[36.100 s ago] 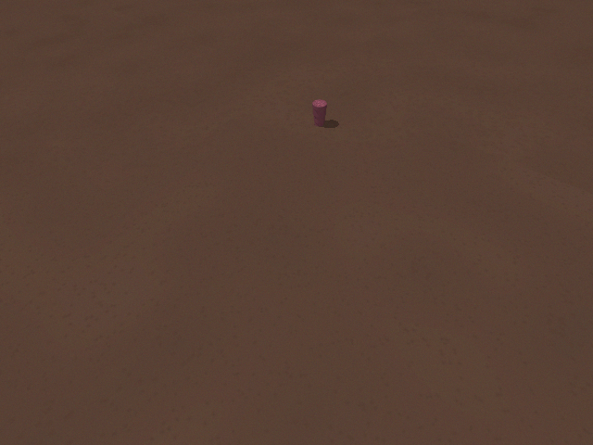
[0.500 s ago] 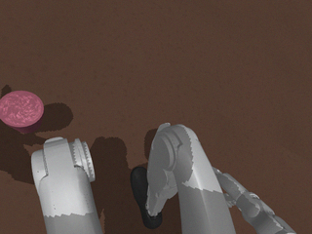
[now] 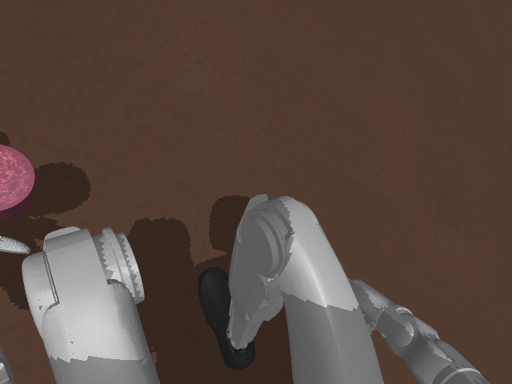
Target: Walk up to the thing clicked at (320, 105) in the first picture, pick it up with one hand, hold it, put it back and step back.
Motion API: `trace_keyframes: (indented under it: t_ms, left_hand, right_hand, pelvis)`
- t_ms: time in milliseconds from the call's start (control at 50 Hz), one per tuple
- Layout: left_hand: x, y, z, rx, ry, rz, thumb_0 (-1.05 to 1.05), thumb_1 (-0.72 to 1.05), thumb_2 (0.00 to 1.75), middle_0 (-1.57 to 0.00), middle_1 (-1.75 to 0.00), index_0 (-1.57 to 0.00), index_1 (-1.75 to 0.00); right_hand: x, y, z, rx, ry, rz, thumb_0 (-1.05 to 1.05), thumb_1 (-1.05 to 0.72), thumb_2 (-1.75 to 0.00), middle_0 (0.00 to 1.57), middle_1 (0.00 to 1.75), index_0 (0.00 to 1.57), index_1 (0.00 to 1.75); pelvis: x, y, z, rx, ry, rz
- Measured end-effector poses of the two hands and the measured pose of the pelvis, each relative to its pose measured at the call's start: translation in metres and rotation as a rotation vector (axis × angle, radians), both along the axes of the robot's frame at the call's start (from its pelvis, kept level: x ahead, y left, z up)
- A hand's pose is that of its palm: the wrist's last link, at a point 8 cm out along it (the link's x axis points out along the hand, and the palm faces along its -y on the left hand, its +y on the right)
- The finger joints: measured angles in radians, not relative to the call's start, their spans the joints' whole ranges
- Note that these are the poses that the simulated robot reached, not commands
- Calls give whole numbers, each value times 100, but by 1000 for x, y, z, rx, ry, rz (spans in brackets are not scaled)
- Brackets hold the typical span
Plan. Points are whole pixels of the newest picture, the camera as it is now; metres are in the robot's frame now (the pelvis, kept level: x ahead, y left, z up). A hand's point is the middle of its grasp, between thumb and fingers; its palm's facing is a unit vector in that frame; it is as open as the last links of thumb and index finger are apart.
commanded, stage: go down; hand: left
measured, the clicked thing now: out of the picture +0.41 +0.27 -0.22
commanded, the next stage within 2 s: settle in 0.62 s
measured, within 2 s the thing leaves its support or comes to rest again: neither
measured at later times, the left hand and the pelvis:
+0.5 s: hand out of the picture +0.38 +0.32 -0.11, palm faces +0.19 -0.98 +0.00, open 16.6 cm; pelvis +0.00 +0.00 +0.01, yaw +1 degrees
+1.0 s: hand out of the picture +0.38 +0.38 -0.01, palm faces +0.26 -0.96 -0.06, open 11.4 cm; pelvis +0.01 -0.01 +0.03, yaw +5 degrees
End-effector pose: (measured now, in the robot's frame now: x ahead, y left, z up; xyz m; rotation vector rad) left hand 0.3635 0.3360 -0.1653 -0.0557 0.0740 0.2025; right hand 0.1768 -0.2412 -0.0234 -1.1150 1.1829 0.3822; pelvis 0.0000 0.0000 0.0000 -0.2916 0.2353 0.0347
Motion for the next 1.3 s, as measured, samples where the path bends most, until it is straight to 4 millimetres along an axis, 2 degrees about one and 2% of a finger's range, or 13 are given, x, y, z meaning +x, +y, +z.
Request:
trace_keyframes:
  t_ms: [120, 240, 420, 660, 820, 1020, 1160, 1300]
  left_hand:
    - [-4, -11, -9, -20, -14, 31, -2, -60, 10, -3, -10, -7, -7]
    - [-5, 3, -5, 37, -54, 37, -2, -55, 15, -4, -13, -8, -10]
    - [-7, 29, 38, 86, -91, -26, -2, -49, 22, -8, -19, -12, -16]
    - [-23, 45, 80, 90, -84, 9, -2, -43, 31, -16, -30, -22, -26]
    - [-22, 74, 119, 123, -90, 45, -1, -23, 43, -29, -43, -34, -38]
    - [-22, 90, 158, 120, -48, 59, -1, 3, 54, -42, -55, -47, -49]
    - [-21, 103, 184, 123, -55, 75, 0, 19, 58, -49, -60, -54, -54]
    - [-21, 118, 204, 115, -48, 77, 0, 27, 57, -52, -60, -58, -53]
  right_hand:
    - [4, 6, 4, -10, -18, 28, 0, -90, -89, 21, 30, 21, 30]
    - [6, 8, 4, -30, -4, 50, 0, -90, -89, 21, 30, 21, 30]
    - [13, 14, 6, 20, -48, -4, 0, -89, -89, 21, 30, 21, 30]
    - [31, 15, 0, 132, -132, -86, 0, -87, -89, 21, 30, 21, 30]
    - [34, 8, -11, 182, -129, -173, 0, -87, -89, 21, 30, 21, 30]
    - [28, -4, -18, 233, -127, -287, 0, -87, -89, 21, 30, 21, 30]
    - [23, -12, -16, 239, -133, -332, 0, -86, -88, 21, 30, 21, 30]
    - [20, -16, -8, 238, -148, -353, 0, -85, -88, 21, 30, 21, 30]
  pelvis:
    - [-2, -1, -2, -6, -23, -7]
    - [-3, 1, -3, -13, -32, -7]
    - [-1, 3, 5, -11, 9, 5]
    - [0, -2, 12, 30, 68, 23]
    - [7, -5, 18, 56, 135, 40]
    - [12, -8, 30, 84, 202, 54]
    - [14, -11, 38, 99, 233, 61]
    - [14, -11, 46, 104, 255, 63]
